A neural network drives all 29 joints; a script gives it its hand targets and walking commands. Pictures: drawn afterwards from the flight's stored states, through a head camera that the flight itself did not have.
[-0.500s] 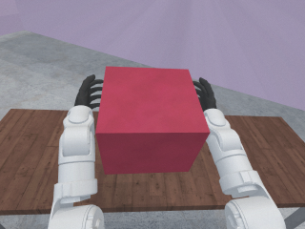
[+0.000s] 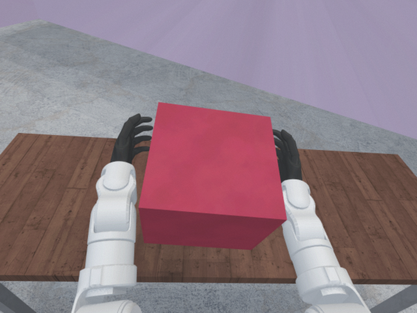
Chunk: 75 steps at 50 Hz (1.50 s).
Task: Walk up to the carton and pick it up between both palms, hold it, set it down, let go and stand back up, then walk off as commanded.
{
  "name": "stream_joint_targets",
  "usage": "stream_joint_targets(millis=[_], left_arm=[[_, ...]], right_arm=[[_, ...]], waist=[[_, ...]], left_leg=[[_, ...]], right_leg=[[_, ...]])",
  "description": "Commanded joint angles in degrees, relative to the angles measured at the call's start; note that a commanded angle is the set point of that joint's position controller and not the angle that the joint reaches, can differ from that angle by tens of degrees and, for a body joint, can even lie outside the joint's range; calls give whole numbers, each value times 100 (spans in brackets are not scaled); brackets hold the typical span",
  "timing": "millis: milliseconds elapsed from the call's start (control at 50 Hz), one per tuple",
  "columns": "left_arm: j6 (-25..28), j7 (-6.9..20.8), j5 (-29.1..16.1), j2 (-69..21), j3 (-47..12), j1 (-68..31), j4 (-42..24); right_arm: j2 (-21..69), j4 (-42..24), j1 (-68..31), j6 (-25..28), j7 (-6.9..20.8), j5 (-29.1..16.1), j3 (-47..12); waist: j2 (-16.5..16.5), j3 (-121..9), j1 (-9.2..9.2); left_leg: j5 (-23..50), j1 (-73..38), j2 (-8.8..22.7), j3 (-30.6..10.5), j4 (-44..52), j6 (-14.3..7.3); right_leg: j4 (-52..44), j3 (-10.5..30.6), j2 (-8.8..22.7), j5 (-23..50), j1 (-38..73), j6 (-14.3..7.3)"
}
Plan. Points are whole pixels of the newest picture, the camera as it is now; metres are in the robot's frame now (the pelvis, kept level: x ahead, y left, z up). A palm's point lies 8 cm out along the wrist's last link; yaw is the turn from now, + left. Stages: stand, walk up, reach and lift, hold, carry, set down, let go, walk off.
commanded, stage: set down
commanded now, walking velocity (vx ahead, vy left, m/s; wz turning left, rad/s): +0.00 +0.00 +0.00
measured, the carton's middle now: (207, 179) +0.35 +0.01 +0.10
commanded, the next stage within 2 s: none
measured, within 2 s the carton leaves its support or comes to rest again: neither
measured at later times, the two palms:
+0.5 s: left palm (125, 161) +0.37 +0.16 +0.12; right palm (282, 179) +0.35 -0.14 +0.11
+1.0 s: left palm (133, 169) +0.38 +0.15 +0.09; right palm (280, 187) +0.36 -0.15 +0.08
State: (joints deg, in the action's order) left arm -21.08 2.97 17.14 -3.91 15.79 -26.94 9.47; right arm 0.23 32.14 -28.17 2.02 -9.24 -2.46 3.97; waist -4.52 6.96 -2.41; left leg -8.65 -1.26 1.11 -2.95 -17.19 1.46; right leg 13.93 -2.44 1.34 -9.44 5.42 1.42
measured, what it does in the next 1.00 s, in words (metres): stands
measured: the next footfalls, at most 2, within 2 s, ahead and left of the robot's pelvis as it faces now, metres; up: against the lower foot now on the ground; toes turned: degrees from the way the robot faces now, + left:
none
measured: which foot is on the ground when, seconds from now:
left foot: down 0.00-1.00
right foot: down 0.00-1.00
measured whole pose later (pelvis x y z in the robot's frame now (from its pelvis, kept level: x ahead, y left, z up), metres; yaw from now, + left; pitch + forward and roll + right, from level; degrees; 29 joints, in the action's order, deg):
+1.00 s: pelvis +0.01 +0.01 +0.00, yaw -2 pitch -4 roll -1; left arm -4.6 2.3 17.6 -3.5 18.3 -30.1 32.2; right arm 2.6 44.8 -27.9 12.8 -8.8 5.8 12.3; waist -3.6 3.9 -0.6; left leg -9.0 4.1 0.8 -0.8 -17.1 0.5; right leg 12.6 -0.4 1.8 -8.4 -0.1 2.2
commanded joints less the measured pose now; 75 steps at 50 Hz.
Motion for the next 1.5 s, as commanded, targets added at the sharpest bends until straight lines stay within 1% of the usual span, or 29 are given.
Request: stream_joint_targets(millis=[0, 120, 240, 360, 500, 620, 640, 700, 740, 840, 860, 880, 980, 1120, 1280, 1340, 1380, 1480], left_arm=[[242, 781, -514, -2533, -2665, -2958, -359], [273, 798, -368, -2504, -2483, -2676, -182], [389, 795, -360, -2584, -2530, -2628, -111], [591, 741, -394, -2754, -2681, -2748, 19], [826, 678, -364, -2865, -2640, -2852, 402], [1057, 653, -276, -2901, -2465, -2958, 825], [1092, 657, -254, -2897, -2403, -2941, 910], [1234, 668, -203, -2903, -2298, -3023, 1122], [1346, 666, -189, -2920, -2243, -3086, 1231], [1619, 667, -125, -2941, -2083, -3185, 1592], [1680, 666, -129, -2972, -2089, -3229, 1628], [1736, 667, -105, -2965, -2024, -3231, 1721], [2023, 654, -76, -3006, -1915, -3372, 2051], [2456, 598, -12, -3051, -1739, -3403, 2578], [3118, 443, -17, -3123, -1642, -3569, 3233], [3401, 387, -49, -3148, -1656, -3660, 3482], [3592, 353, -79, -3175, -1689, -3752, 3630], [4028, 297, -107, -3149, -1676, -3891, 4052]], right_arm=[[2697, -1812, -3909, 646, 531, 9, -2256], [2697, -1680, -3661, 669, 523, 6, -2287], [2720, -1607, -3528, 771, 520, 91, -2234], [2734, -1415, -3506, 912, 550, 245, -2060], [2790, -1090, -3504, 1063, 591, 444, -1834], [2965, -806, -3535, 1177, 626, 592, -1749], [3000, -781, -3552, 1191, 628, 607, -1754], [3104, -608, -3516, 1248, 636, 707, -1693], [3196, -529, -3523, 1308, 645, 741, -1685], [3332, -263, -3495, 1443, 659, 916, -1528], [3358, -231, -3487, 1484, 659, 949, -1491], [3391, -162, -3496, 1511, 662, 987, -1460], [3469, 152, -3431, 1667, 674, 1209, -1214], [3565, 634, -3329, 1932, 709, 1474, -921], [3726, 1230, -3281, 2302, 774, 1760, -705], [3794, 1437, -3268, 2429, 779, 1839, -671], [3853, 1597, -3227, 2495, 775, 1901, -640], [4009, 1928, -3184, 2625, 760, 2012, -624]], waist=[[397, -2551, -35], [396, -2336, 42], [397, -2303, 12], [510, -2338, -50], [545, -2409, -58], [478, -2509, 41], [447, -2479, 80], [410, -2521, 107], [402, -2589, 151], [385, -2670, 179], [407, -2719, 155], [379, -2723, 183], [415, -2792, 143], [493, -2881, 165], [537, -3216, 256], [543, -3390, 248], [557, -3492, 204], [548, -3731, 196]], left_leg=[[1468, -399, -401, 771, 76, 55], [1519, -366, -399, 780, 89, 65], [1711, -481, -377, 786, 47, 124], [1907, -663, -328, 767, -6, 211], [1937, -692, -302, 780, -24, 230], [1776, -518, -317, 830, 15, 177], [1743, -462, -325, 845, 22, 160], [1607, -319, -340, 877, 62, 124], [1618, -252, -349, 897, 61, 106], [1564, -73, -358, 930, 73, 88], [1586, -58, -354, 922, 69, 92], [1587, -35, -354, 934, 68, 84], [1624, 31, -340, 947, 60, 104], [1891, 110, -312, 946, -14, 162], [2231, 251, -271, 931, -144, 240], [2332, 341, -267, 913, -199, 263], [2374, 410, -263, 893, -237, 279], [2432, 646, -260, 847, -342, 288]], right_leg=[[81, -447, -306, 1984, 695, 218], [69, -401, -296, 2150, 662, 217], [42, -426, -320, 2150, 560, 177], [-21, -495, -371, 1818, 297, 112], [-82, -517, -386, 1591, 123, 68], [-76, -474, -358, 1610, 151, 83], [-75, -451, -350, 1633, 185, 89], [-57, -421, -327, 1685, 228, 103], [-35, -389, -314, 1783, 258, 112], [8, -344, -285, 1914, 298, 121], [10, -344, -283, 1918, 289, 113], [11, -334, -281, 1927, 290, 112], [18, -340, -283, 1896, 199, 88], [29, -332, -296, 1920, 65, 25], [72, -285, -321, 2013, -135, -53], [109, -255, -318, 2150, -182, -67], [134, -231, -311, 2226, -216, -84], [235, -155, -275, 2455, -272, -90]])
